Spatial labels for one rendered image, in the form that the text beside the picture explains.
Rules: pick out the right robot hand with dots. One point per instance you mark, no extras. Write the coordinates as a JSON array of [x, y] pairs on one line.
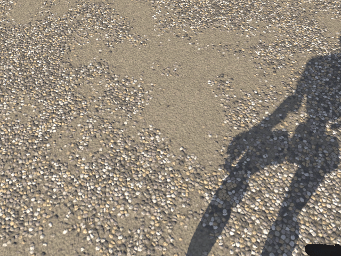
[[323, 250]]

